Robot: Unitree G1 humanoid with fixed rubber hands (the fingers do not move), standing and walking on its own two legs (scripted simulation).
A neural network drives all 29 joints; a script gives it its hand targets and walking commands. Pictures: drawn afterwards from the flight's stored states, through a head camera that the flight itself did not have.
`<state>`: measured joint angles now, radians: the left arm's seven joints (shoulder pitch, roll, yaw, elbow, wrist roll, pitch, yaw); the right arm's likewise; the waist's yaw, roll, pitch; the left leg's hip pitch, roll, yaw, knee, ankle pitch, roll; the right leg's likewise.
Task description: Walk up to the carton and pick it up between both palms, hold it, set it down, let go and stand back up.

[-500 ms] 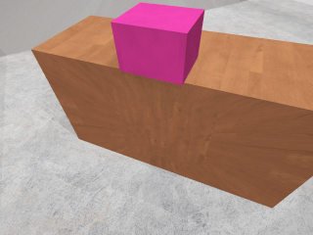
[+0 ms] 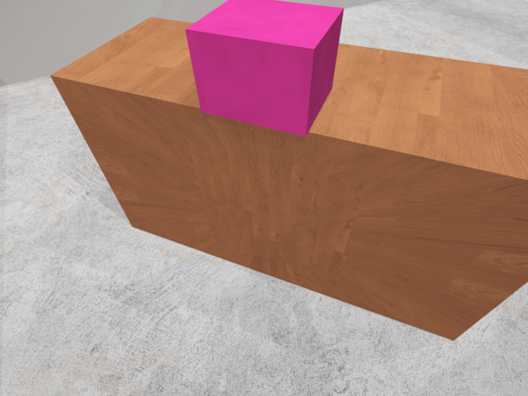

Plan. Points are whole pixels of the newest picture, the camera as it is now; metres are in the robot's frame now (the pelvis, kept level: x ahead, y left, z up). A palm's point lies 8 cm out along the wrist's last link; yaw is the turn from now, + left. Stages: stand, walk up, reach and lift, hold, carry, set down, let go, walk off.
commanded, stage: walk up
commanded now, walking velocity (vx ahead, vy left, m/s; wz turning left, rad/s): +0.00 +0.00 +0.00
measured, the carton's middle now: (268, 62) +0.84 +0.02 +0.11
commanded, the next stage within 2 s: none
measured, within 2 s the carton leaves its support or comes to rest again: neither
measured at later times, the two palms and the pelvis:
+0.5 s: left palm out of the picture -0.01 +0.40 -0.14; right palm out of the picture +0.09 -0.15 -0.13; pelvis +0.03 +0.12 -0.01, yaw -12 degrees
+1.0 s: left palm (58, 322) +0.28 +0.42 -0.12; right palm out of the picture -0.01 +0.06 -0.17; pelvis +0.11 +0.24 +0.00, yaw -20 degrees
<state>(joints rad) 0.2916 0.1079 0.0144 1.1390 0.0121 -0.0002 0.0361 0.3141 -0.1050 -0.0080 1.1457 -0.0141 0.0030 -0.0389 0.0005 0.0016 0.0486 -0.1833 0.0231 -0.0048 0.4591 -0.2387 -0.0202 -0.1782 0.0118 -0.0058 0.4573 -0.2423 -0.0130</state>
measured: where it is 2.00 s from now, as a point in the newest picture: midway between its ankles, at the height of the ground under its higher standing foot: (207, 334)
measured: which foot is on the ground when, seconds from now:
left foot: down 0.00-0.12, up 0.14-0.46, down 0.48-0.90, up 0.92-1.00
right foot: down 0.00-0.48, up 0.50-0.86, down 0.88-1.00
